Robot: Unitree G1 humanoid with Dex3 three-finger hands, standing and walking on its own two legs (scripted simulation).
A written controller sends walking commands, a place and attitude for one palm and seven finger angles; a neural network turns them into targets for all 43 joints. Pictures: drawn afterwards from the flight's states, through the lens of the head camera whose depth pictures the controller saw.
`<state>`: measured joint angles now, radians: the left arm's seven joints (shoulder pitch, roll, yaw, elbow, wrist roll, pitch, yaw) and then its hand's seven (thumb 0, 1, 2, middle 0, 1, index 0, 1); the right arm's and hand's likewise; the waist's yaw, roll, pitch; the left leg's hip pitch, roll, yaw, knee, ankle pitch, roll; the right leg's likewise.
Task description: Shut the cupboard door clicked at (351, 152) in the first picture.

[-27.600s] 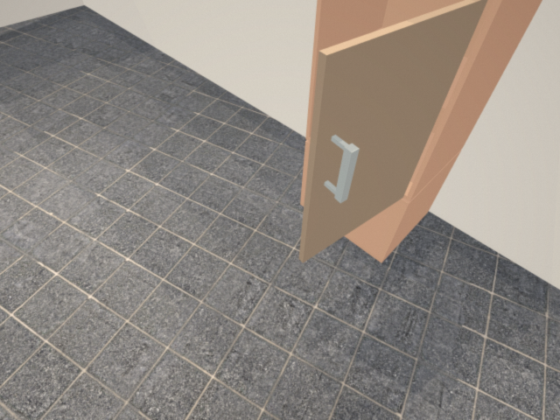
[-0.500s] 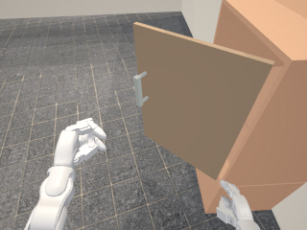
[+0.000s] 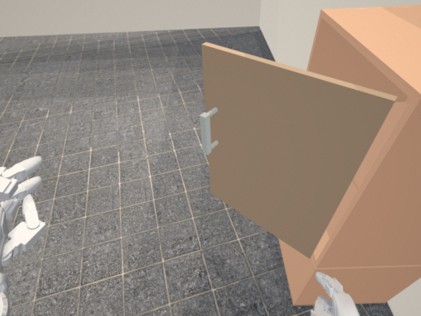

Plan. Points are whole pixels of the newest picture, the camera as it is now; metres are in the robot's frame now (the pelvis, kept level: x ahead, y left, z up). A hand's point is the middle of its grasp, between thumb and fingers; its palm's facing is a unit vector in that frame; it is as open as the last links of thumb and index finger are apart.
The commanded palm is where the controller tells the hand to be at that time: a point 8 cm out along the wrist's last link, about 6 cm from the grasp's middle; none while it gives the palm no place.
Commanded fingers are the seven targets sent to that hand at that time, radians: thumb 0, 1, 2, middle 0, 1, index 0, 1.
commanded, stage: draw the hand back to the body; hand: left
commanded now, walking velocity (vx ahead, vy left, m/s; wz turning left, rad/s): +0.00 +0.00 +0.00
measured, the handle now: (210, 131) +0.61 +0.08 +0.01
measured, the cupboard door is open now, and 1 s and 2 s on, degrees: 49 49 49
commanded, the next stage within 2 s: step back with the hand held close in 0.32 s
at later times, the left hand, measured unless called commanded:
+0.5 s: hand (46, 226) +0.19 +0.26 +0.17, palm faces +0.44 -0.79 -0.43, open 7.4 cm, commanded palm +0.13 +0.29 +0.18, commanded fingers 0.00 0.90 0.90 -0.20 -0.30 -0.20 -0.30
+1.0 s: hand (38, 251) +0.15 +0.25 +0.17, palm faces +0.41 -0.76 -0.50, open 7.4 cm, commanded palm +0.08 +0.28 +0.18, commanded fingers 0.00 0.90 0.90 -0.20 -0.30 -0.20 -0.30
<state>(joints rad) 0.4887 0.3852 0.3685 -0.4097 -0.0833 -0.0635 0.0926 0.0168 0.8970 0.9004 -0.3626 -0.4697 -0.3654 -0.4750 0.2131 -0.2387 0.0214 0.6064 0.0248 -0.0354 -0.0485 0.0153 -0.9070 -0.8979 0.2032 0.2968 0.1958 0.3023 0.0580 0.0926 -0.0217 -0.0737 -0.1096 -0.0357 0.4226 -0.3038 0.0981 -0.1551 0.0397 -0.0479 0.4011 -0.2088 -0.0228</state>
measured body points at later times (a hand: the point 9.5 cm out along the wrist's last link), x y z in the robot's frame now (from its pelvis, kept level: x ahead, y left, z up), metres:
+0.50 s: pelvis -0.01 -0.01 +0.00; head -0.03 -0.03 +0.45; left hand +0.16 +0.30 +0.19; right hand +0.17 -0.22 -0.09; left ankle -0.05 +0.04 -0.74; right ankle +0.01 -0.11 -0.74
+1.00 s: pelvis -0.06 -0.01 -0.02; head -0.06 -0.03 +0.43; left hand +0.12 +0.29 +0.19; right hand +0.11 -0.26 -0.10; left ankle -0.05 +0.04 -0.74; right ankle -0.03 -0.12 -0.74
